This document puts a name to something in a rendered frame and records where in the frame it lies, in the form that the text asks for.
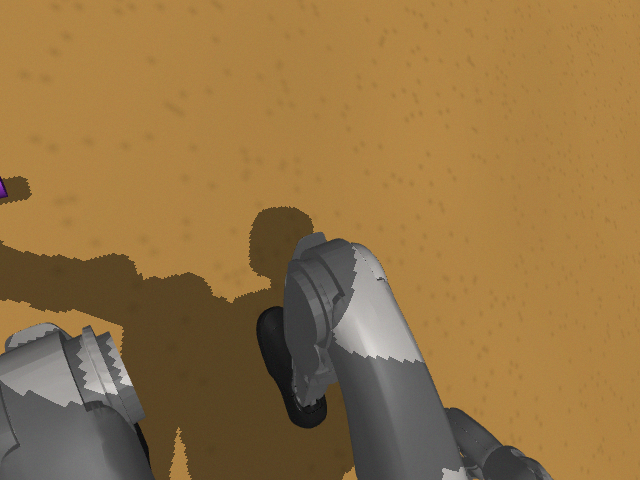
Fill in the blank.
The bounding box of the right robot arm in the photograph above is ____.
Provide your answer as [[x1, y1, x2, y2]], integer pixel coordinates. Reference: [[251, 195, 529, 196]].
[[482, 445, 553, 480]]

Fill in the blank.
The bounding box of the bottle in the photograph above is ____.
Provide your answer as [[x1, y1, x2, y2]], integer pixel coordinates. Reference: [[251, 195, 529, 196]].
[[0, 177, 8, 198]]

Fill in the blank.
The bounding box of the right robot foot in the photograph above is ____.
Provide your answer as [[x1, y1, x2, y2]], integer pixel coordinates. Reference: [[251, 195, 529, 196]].
[[256, 306, 327, 429]]

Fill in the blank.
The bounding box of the left robot foot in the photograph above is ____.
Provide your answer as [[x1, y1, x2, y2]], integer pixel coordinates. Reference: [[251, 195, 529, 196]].
[[134, 422, 152, 471]]

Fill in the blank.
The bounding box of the right robot hand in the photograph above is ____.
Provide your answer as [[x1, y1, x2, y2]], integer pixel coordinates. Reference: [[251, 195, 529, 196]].
[[444, 407, 503, 480]]

